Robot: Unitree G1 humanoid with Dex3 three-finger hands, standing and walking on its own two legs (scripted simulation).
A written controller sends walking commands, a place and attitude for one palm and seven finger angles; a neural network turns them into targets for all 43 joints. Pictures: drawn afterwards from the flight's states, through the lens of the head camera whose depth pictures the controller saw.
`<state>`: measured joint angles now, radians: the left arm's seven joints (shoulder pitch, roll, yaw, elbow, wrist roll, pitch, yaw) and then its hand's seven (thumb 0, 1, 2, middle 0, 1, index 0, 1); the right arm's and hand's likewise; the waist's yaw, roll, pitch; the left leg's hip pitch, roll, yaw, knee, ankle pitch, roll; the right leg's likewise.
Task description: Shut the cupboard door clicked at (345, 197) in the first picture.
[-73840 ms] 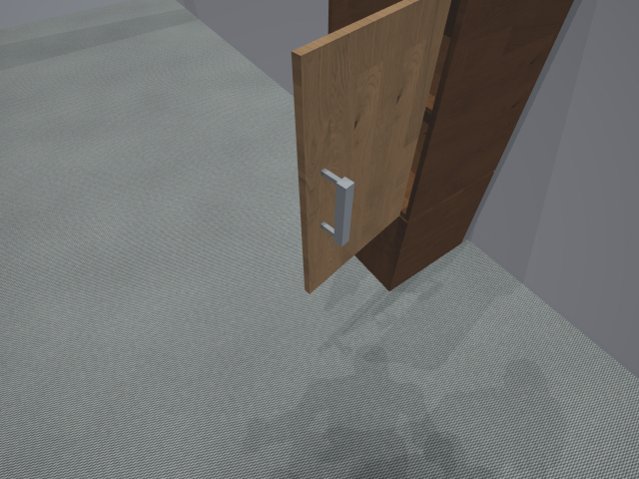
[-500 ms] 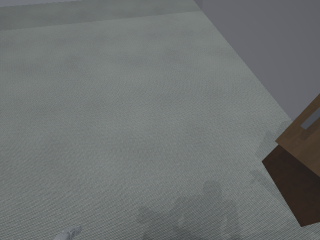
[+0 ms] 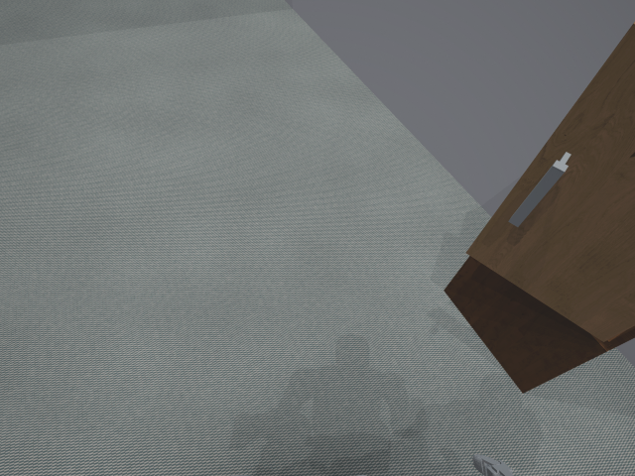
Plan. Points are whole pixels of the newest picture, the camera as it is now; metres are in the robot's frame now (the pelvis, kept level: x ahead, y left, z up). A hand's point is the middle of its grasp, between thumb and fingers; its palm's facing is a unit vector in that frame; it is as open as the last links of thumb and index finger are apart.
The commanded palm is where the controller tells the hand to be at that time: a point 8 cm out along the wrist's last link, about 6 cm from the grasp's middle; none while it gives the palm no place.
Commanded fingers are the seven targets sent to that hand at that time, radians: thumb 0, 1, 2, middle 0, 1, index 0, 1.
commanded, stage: turn to face it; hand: left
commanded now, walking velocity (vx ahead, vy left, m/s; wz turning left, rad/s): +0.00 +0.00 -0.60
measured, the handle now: (539, 190) +0.66 -0.39 -0.04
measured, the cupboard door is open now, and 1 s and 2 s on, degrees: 23 23 23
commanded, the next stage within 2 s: take the last steps up to it in 0.96 s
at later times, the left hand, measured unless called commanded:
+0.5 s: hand (231, 431) +0.19 +0.13 -0.15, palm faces -0.30 -0.91 -0.28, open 7.3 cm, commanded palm none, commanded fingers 0.00 0.90 0.90 -0.20 -0.30 -0.20 -0.30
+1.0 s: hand (226, 409) +0.22 +0.15 -0.17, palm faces -0.44 -0.88 -0.17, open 7.4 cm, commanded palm none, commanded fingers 0.00 0.90 0.90 -0.20 -0.30 -0.20 -0.30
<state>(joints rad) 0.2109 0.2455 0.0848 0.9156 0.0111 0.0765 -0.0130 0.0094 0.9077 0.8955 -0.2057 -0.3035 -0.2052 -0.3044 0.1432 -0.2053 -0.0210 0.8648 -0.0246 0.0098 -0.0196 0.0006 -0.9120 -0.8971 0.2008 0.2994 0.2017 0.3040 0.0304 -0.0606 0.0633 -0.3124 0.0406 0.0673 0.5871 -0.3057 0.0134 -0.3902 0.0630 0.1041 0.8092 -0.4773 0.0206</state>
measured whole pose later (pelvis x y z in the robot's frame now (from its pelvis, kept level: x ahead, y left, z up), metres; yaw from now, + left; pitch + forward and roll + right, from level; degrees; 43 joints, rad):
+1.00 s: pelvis +0.06 +0.00 +0.01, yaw -31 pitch +2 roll -3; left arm 0.19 0.25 0.09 0.94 0.01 0.07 -0.02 0.01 0.91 0.90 -0.20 -0.30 -0.20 -0.30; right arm 0.22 -0.18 0.00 0.91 -0.04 0.00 -0.04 0.00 -0.91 -0.90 0.20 0.30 0.20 0.30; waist 0.01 -0.04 0.06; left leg -0.23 0.06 0.10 0.48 -0.28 0.04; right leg -0.45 0.02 0.03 1.05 -0.45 0.04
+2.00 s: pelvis +0.19 -0.21 +0.01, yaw -39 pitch -1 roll -1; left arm 0.20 0.19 0.06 1.00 0.02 0.01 -0.02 0.01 0.91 0.90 -0.20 -0.30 -0.20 -0.30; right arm 0.29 -0.17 -0.02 1.05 -0.04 -0.01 -0.02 0.00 -0.92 -0.90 0.20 0.30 0.20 0.30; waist -0.01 0.01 0.08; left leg -0.16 0.11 0.13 0.47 -0.28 -0.03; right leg -0.45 -0.07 -0.03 0.74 -0.22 0.01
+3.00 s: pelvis +0.15 -0.16 +0.01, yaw -40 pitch -2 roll +0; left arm 0.28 0.14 0.00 1.12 0.01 0.01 0.04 0.01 0.92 0.90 -0.20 -0.30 -0.20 -0.30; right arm 0.28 -0.16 -0.01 1.14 -0.01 0.01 -0.02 0.00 -0.92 -0.90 0.20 0.30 0.20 0.30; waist -0.01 -0.02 0.02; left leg -0.19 -0.01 0.07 0.37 -0.15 0.03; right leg -0.10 0.02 0.01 0.40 -0.26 -0.02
